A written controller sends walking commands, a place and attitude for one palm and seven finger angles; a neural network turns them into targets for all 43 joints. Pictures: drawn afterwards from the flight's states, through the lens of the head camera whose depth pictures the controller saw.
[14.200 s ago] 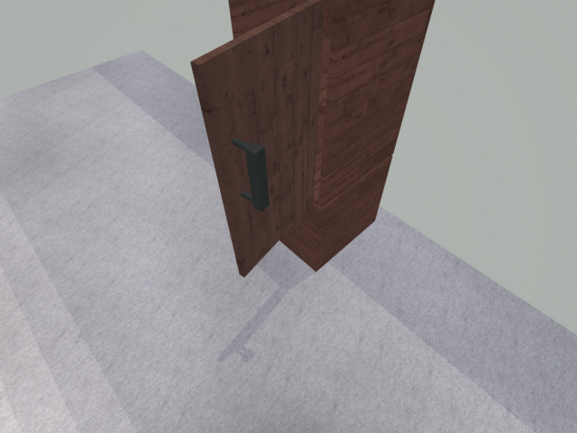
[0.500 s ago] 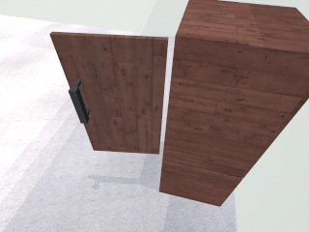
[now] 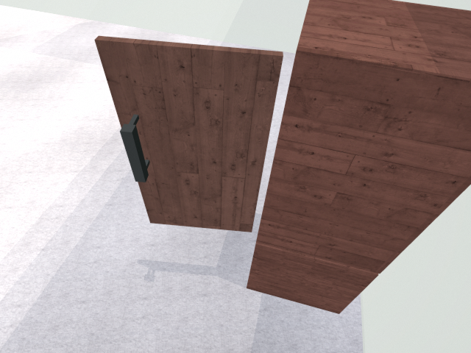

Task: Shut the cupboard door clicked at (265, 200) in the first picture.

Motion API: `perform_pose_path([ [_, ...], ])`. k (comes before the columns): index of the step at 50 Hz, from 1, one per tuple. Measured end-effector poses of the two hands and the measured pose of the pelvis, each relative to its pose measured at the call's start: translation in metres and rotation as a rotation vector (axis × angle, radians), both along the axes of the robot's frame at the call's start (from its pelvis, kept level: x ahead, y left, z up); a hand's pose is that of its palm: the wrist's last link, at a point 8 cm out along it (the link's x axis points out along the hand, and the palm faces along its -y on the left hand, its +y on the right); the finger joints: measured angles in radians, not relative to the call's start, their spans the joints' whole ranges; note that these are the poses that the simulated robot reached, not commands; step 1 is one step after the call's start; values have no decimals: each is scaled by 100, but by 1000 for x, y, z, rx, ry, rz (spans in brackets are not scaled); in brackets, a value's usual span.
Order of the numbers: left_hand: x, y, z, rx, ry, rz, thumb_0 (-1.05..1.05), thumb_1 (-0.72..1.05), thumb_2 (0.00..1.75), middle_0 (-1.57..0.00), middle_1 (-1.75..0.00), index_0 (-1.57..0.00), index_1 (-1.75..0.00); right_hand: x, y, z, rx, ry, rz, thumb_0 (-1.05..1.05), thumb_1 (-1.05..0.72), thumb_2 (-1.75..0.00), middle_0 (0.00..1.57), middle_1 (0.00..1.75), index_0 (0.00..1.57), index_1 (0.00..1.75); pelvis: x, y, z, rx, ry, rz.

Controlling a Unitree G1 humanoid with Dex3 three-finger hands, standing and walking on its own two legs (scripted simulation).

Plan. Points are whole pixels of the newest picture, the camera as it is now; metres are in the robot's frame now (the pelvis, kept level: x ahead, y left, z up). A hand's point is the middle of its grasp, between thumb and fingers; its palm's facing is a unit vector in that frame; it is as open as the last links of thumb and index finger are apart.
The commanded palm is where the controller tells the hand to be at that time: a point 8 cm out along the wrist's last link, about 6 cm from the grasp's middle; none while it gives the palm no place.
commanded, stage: shuffle to correct the standing spot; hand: left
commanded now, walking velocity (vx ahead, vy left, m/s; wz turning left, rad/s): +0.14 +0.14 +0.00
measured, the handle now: (138, 148) +0.52 +0.27 +0.02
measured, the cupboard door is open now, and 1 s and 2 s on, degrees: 100 100 100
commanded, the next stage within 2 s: come to a stop and stand still in 0.30 s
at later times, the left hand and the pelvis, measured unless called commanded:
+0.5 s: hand out of the picture +0.12 +0.23 -0.16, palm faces +0.08 -0.97 -0.22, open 7.3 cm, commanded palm none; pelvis +0.07 +0.05 +0.00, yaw +1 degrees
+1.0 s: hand out of the picture +0.09 +0.27 -0.17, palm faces +0.02 -0.98 -0.21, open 7.4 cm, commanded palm none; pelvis +0.10 +0.10 +0.00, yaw -2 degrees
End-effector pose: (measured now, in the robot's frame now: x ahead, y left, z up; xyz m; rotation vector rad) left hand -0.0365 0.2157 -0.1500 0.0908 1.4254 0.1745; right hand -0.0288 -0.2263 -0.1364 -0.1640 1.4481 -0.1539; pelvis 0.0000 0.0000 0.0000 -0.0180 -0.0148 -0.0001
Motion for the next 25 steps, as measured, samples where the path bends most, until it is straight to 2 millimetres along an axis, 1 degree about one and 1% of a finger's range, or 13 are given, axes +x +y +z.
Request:
perform_pose_path([
  [3, 6, 11, -5, -7, 28, -3, 0, 90, 90, -20, -30, -20, -30, 6, 8, 2, -18, -13, -12, 0, -90, -90, 20, 30, 20, 30, 10, 10, -2, 8, 2, -11],
  [6, 24, 20, -1, -2, 35, -37, 0, 91, 90, -20, -30, -20, -30, 9, 18, 5, -23, -26, -32, 0, -91, -90, 19, 30, 20, 30, 19, 18, 1, 8, 0, -28],
  [8, 44, 25, 4, 2, 7, -51, 1, 91, 90, -20, -30, -20, -30, 9, 26, 6, -13, -18, -37, 0, -91, -90, 19, 30, 20, 30, 24, 21, 4, 6, -1, -28],
  [13, 107, 34, 14, 30, -111, -72, 1, 93, 90, -20, -30, -20, -30, 10, 45, 4, 30, 26, -39, 0, -90, -90, 20, 30, 20, 30, 39, 27, 8, 6, -2, -19],
  [16, 141, 38, 19, 51, -195, -79, 1, 93, 90, -20, -30, -20, -30, 15, 52, -4, 59, 51, -41, 0, -90, -90, 20, 30, 20, 30, 49, 28, 3, 15, -8, -14],
  [18, 158, 41, 16, 69, -257, -75, 1, 93, 90, -20, -30, -20, -30, 22, 53, -15, 75, 59, -38, 0, -90, -90, 20, 30, 20, 30, 56, 29, -5, 30, -11, -3],
  [19, 162, 43, 16, 72, -274, -66, 1, 93, 90, -20, -30, -20, -30, 28, 53, -18, 76, 62, -30, 0, -90, -90, 20, 30, 20, 30, 58, 30, -7, 21, -16, 7],
  [21, 162, 47, 18, 73, -283, -45, 0, 92, 90, -20, -30, -20, -30, 45, 53, -18, 71, 55, -14, 0, -90, -90, 20, 30, 20, 30, 61, 36, -6, 10, -20, 20],
  [25, 148, 61, 19, 72, -218, -26, 0, 92, 90, -20, -30, -20, -30, 93, 54, -6, 46, -40, -4, 1, -90, -90, 20, 30, 20, 30, 69, 49, 3, 15, -13, 17],
])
